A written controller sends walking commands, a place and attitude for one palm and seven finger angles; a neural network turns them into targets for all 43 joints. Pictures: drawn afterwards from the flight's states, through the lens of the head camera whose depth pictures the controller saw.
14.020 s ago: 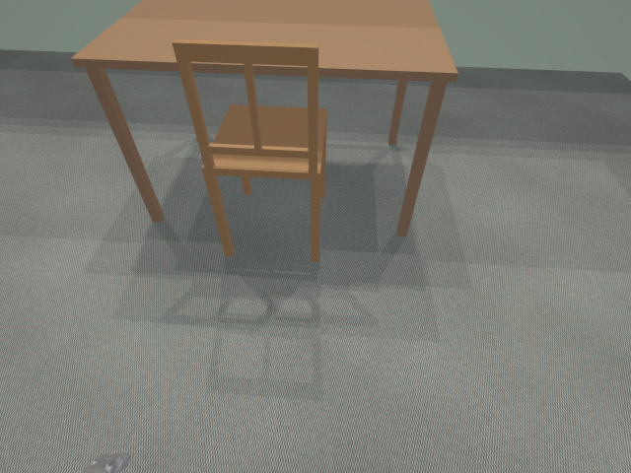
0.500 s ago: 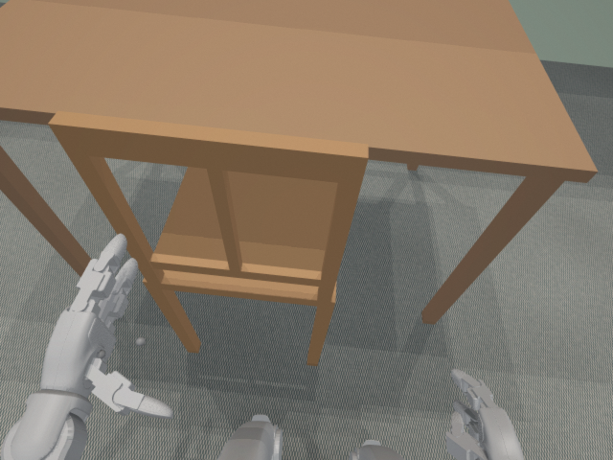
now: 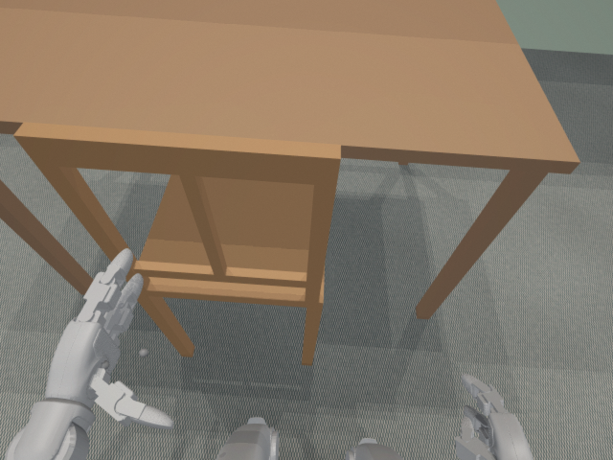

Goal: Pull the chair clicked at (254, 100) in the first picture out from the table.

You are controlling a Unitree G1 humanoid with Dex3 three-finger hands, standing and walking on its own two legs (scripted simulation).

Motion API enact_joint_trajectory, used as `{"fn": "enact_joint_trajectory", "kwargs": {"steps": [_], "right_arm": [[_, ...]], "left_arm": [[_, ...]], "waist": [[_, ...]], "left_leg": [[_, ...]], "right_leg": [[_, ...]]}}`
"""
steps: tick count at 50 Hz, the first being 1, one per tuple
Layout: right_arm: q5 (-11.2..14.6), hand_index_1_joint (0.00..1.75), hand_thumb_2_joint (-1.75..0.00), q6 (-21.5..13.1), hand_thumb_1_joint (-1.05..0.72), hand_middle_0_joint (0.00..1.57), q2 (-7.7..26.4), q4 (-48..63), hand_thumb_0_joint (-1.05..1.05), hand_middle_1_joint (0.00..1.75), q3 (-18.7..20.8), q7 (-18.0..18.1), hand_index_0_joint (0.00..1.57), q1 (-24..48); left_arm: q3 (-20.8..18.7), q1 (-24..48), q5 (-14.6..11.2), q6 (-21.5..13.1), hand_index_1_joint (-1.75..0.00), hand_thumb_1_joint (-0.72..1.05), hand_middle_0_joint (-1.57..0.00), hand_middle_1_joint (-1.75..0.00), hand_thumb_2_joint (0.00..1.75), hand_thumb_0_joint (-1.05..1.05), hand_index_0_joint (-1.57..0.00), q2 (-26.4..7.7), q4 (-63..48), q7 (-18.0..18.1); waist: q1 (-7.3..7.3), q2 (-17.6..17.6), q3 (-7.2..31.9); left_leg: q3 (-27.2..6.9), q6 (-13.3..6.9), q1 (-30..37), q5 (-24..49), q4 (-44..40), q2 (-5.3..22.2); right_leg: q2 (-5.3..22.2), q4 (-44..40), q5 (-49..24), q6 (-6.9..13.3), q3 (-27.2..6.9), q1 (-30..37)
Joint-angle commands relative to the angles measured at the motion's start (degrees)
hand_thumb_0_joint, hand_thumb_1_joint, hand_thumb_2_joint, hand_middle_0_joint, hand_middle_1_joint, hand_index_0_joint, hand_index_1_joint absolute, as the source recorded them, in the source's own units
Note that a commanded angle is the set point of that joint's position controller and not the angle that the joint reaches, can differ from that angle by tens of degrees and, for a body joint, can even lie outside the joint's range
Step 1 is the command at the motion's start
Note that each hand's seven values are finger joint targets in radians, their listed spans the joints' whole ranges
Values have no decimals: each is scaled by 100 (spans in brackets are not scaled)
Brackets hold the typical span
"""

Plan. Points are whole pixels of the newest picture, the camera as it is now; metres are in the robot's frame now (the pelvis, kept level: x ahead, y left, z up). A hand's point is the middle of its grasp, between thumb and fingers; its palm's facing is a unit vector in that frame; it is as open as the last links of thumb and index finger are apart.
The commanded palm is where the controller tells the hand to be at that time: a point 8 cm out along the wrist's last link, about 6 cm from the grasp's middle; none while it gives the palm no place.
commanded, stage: aim the fingers beside a spindle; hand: left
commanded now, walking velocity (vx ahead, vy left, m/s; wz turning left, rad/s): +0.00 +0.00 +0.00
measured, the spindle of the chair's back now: (207, 229) +0.45 +0.17 -0.01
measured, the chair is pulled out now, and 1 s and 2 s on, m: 0.00 0.00 0.00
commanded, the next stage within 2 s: none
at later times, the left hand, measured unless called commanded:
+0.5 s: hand (164, 340) +0.25 +0.18 +0.03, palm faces -0.03 -1.00 -0.06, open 16.9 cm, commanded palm +0.23 +0.24 +0.03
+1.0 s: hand (182, 336) +0.27 +0.17 +0.01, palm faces -0.06 -1.00 -0.04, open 16.9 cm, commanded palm +0.25 +0.23 +0.01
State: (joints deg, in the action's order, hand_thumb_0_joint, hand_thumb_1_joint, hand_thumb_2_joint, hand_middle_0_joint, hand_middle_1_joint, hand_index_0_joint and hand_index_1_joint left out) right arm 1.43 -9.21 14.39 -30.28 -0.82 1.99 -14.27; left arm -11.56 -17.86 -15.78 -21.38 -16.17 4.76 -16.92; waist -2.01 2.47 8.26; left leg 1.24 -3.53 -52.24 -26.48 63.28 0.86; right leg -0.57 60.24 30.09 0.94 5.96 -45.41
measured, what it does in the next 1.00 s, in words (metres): stands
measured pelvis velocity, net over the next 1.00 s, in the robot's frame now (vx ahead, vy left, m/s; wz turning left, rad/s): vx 0.00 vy -0.01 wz -0.01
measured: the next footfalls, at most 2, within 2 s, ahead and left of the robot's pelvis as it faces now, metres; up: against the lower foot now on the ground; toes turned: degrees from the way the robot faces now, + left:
none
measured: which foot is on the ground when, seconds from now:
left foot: down 0.00-1.00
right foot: down 0.00-1.00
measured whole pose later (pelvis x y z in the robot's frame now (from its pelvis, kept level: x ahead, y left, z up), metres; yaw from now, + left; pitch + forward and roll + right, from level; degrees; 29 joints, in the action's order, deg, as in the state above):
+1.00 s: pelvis +0.00 -0.01 -0.02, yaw -1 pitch +19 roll -3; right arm 0.9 -7.2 14.4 -31.2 -0.4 1.6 -13.1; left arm -9.8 -10.5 -15.0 -25.3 -14.4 10.6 -15.5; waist -2.3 2.3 9.6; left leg 1.2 -2.7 -60.0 -28.7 69.7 1.5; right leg -1.0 67.7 33.0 2.0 6.0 -53.6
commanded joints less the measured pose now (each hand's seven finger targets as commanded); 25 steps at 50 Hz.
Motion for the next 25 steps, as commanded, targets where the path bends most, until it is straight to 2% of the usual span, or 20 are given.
{"fn": "enact_joint_trajectory", "kwargs": {"steps": [1, 4, 6, 9, 10, 12, 13, 14, 17, 19, 20, 21, 24, 25], "right_arm": [[38, 30, -90, -325, -90, 20, 779, 803, 0, 30, 335, 88, 20, 197], [38, 30, -90, -301, -90, 20, 782, 746, 0, 30, 328, 96, 20, 211], [43, 30, -90, -289, -90, 20, 798, 762, 0, 30, 328, 94, 20, 210], [49, 30, -90, -272, -90, 20, 816, 750, 0, 30, 336, 107, 20, 196], [54, 30, -90, -274, -90, 20, 810, 775, 0, 30, 343, 110, 20, 188], [56, 30, -90, -288, -90, 20, 780, 791, 0, 30, 344, 110, 20, 226], [50, 30, -90, -309, -90, 20, 768, 788, 0, 30, 332, 108, 20, 234], [35, 30, -90, -311, -90, 20, 751, 758, 0, 30, 332, 104, 20, 233], [31, 30, -90, -305, -90, 20, 731, 702, 0, 30, 359, 88, 20, 243], [24, 30, -90, -270, -90, 20, 728, 677, 0, 30, 374, 76, 20, 265], [26, 30, -90, -259, -90, 20, 752, 670, 0, 30, 368, 66, 20, 239], [27, 30, -90, -245, -90, 20, 746, 676, 0, 30, 386, 59, 20, 257], [34, 30, -90, -203, -90, 20, 764, 710, 0, 30, 381, 50, 20, 263], [31, 30, -90, -189, -90, 20, 776, 709, 0, 30, 394, 52, 20, 255]], "left_arm": [[-611, 456, -198, -523, -8, -50, -6, -8, 30, 0, -6, -837, -1266, 112], [-569, 495, -178, -519, -8, -50, -6, -8, 30, 0, -6, -766, -901, 95], [-453, 559, -157, -472, -8, -50, -6, -8, 30, 0, -6, -699, -762, -3], [-612, 560, -165, -415, -8, -50, -6, -8, 30, 0, -6, -887, -665, -138], [-614, 574, -174, -429, -8, -50, -6, -8, 30, 0, -6, -886, -762, -179], [-657, 622, -232, -480, -8, -50, -6, -8, 30, 0, -6, -918, -914, -203], [-565, 717, -254, -541, -8, -50, -6, -8, 30, 0, -6, -854, -1081, -198], [-666, 670, -259, -549, -8, -50, -6, -8, 30, 0, -6, -938, -1032, -161], [-694, 596, -255, -660, -8, -50, -6, -8, 30, 0, -6, -890, -1004, -75], [-652, 487, -221, -638, -8, -50, -6, -8, 30, 0, -6, -813, -742, -52], [-590, 620, -210, -652, -8, -50, -6, -8, 30, 0, -6, -770, -752, -53], [-611, 494, -205, -638, -8, -50, -6, -8, 30, 0, -6, -766, -654, -63], [-456, 528, -172, -571, -8, -50, -6, -8, 30, 0, -6, -683, -601, -91], [-578, 586, -188, -575, -8, -50, -6, -8, 30, 0, -6, -787, -613, -91]], "waist": [[26, 147, 1215], [-23, -25, 963], [-62, 33, 997], [-21, -49, 1226], [-3, 18, 1378], [36, 126, 1427], [21, 237, 1522], [30, 200, 1481], [36, 177, 1463], [27, 41, 1330], [-27, -36, 1367], [30, 32, 1343], [-17, 4, 1349], [5, -63, 1428]], "left_leg": [[-542, 217, 1538, 1264, -995, 37], [-484, 186, 1267, 1045, -896, 10], [-441, 178, 1228, 998, -837, -4], [-391, 144, 1153, 1233, -706, -23], [-366, 145, 1211, 1338, -690, -26], [-351, 150, 1254, 1418, -674, -28], [-345, 143, 1319, 1487, -649, -30], [-370, 140, 1253, 1539, -613, -23], [-364, 155, 1238, 1604, -586, -13], [-357, 142, 1084, 1534, -532, -14], [-358, 141, 1057, 1501, -518, -16], [-337, 153, 1024, 1463, -517, -26], [-338, 128, 972, 1446, -476, -25], [-323, 135, 898, 1393, -451, -28]], "right_leg": [[-129, -810, -1062, 41, -177, 175], [-123, -850, -949, 31, -227, 120], [-98, -849, -962, 11, -274, 83], [-93, -813, -1268, 8, -368, 301], [-75, -784, -1387, 4, -379, 382], [-63, -787, -1477, 1, -406, 430], [-55, -763, -1538, -2, -414, 440], [-76, -723, -1581, 10, -408, 433], [-73, -662, -1653, 1, -390, 362], [-84, -649, -1615, -6, -408, 284], [-72, -620, -1611, -20, -402, 268], [-62, -625, -1585, -16, -429, 278], [-67, -594, -1590, -22, -432, 221], [-49, -594, -1558, -34, -480, 296]]}}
